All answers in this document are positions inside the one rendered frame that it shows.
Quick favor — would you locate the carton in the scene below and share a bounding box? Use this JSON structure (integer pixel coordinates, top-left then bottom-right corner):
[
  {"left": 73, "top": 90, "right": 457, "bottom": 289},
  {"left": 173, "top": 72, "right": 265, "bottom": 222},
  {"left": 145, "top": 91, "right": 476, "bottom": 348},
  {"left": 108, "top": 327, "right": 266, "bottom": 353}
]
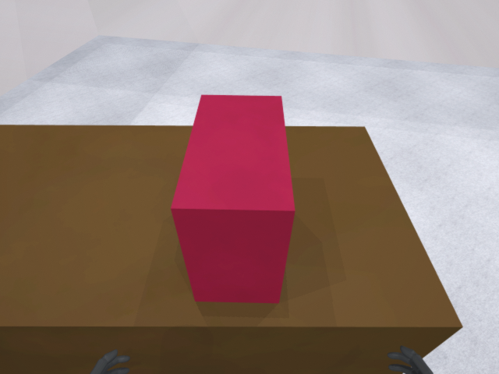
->
[{"left": 171, "top": 95, "right": 295, "bottom": 303}]

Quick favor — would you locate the pedestal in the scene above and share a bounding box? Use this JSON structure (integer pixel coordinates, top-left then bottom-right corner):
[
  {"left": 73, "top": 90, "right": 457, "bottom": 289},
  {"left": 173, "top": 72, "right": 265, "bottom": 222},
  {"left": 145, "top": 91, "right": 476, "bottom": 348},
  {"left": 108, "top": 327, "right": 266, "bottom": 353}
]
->
[{"left": 0, "top": 125, "right": 463, "bottom": 374}]

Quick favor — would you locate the right robot hand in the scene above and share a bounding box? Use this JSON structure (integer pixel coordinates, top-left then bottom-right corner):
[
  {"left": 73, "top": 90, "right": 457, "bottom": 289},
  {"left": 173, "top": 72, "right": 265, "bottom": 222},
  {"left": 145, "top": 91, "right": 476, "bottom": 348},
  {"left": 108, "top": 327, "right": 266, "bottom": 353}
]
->
[{"left": 388, "top": 345, "right": 434, "bottom": 374}]

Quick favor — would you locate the left robot hand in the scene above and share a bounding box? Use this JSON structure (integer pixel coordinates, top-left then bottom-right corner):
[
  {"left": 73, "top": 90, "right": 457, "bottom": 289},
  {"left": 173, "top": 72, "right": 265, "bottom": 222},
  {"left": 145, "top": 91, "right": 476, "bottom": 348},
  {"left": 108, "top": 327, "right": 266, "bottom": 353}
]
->
[{"left": 90, "top": 349, "right": 130, "bottom": 374}]

